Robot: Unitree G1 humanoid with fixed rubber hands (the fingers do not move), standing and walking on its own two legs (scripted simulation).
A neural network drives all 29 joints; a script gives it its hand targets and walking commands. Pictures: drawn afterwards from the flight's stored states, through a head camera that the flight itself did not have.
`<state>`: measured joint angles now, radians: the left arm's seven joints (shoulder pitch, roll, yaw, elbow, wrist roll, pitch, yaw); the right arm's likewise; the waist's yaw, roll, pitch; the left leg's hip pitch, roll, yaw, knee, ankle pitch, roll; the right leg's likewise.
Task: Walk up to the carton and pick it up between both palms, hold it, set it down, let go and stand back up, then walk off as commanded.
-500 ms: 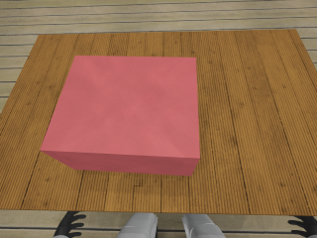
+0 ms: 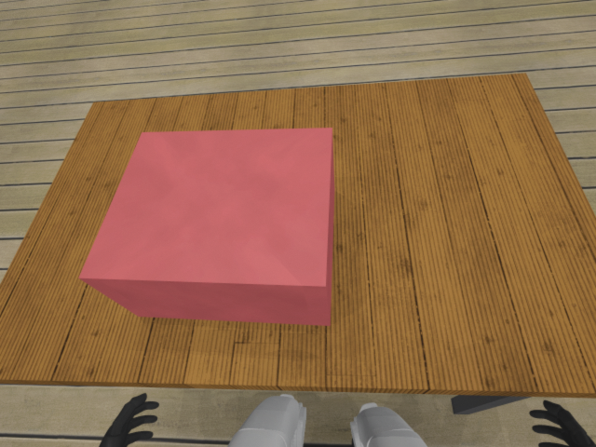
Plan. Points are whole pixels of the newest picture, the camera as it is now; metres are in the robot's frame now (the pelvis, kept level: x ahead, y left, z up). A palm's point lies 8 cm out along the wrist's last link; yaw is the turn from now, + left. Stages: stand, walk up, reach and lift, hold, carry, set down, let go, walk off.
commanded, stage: walk off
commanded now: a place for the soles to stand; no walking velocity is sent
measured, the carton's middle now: (232, 225) +0.40 +0.11 +0.04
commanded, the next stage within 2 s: stand in 1.60 s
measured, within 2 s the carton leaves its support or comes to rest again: neither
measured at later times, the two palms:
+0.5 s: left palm out of the picture -0.02 +0.39 -0.14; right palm out of the picture -0.07 -0.21 -0.08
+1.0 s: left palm out of the picture -0.27 +0.56 -0.21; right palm out of the picture -0.35 -0.05 -0.12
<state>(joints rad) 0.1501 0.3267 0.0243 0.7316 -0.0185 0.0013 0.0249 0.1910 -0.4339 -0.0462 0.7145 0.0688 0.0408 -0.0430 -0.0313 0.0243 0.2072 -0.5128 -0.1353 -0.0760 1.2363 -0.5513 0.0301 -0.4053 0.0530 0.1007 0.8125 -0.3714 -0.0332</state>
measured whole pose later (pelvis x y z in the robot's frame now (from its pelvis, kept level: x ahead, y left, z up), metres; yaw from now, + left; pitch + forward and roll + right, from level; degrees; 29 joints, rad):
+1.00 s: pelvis -0.37 +0.28 -0.07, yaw -3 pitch -13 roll -4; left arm 0.23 0.38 0.04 0.78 0.01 0.06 0.07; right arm 0.33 -0.37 -0.06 0.75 0.07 0.04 -0.01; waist 0.01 -0.08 0.26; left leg -0.21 -0.14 -0.16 1.22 -0.77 0.05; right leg -0.53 0.02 0.17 1.19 -0.49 -0.02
